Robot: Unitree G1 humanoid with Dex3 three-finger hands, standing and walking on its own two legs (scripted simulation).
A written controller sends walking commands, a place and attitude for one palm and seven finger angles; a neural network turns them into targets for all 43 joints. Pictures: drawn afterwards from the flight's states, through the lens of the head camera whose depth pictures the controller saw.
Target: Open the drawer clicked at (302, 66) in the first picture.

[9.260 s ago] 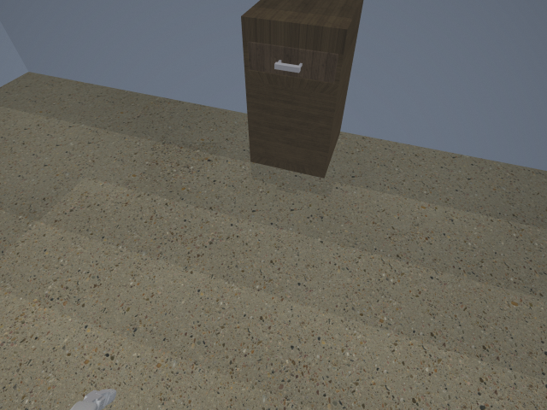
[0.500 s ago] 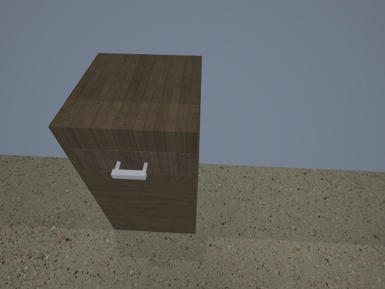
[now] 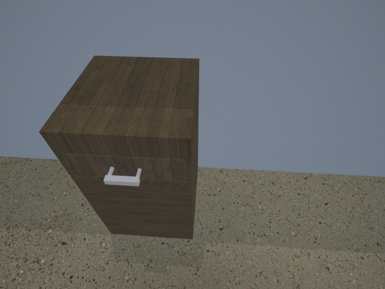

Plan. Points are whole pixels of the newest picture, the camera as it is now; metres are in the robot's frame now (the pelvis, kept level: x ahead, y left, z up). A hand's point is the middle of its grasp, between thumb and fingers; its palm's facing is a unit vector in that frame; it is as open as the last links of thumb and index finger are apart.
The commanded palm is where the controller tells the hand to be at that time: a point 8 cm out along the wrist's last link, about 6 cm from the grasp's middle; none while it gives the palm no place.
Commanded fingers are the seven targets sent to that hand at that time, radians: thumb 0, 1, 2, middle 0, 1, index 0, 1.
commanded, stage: come to a stop and stand still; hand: left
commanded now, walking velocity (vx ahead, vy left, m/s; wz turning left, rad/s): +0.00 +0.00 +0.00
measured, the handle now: (123, 175) +0.47 +0.26 -0.16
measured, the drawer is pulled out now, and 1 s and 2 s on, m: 0.00 0.00 0.00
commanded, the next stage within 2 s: look again from close up in 0.32 s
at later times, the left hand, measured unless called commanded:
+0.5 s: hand out of the picture -0.06 +0.15 -0.17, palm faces +0.04 -0.99 -0.16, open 7.3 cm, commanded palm none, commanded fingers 0.00 0.90 0.90 -0.20 -0.30 -0.20 -0.30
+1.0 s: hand out of the picture -0.06 +0.24 -0.18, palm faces -0.02 -0.98 -0.18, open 7.3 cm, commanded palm +0.05 +0.28 -0.07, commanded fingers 0.00 0.85 0.88 -0.20 -0.33 -0.20 -0.33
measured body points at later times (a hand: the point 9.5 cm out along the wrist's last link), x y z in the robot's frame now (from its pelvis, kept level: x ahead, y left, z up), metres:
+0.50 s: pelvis -0.01 +0.01 +0.00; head +0.01 +0.00 +0.45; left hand -0.06 +0.20 -0.15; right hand -0.02 -0.21 -0.16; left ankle -0.03 +0.14 -0.72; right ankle -0.08 -0.04 -0.73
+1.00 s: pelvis -0.05 +0.07 +0.00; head -0.04 +0.08 +0.45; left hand -0.05 +0.29 -0.16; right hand -0.06 -0.14 -0.16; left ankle -0.01 +0.11 -0.74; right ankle -0.08 -0.04 -0.74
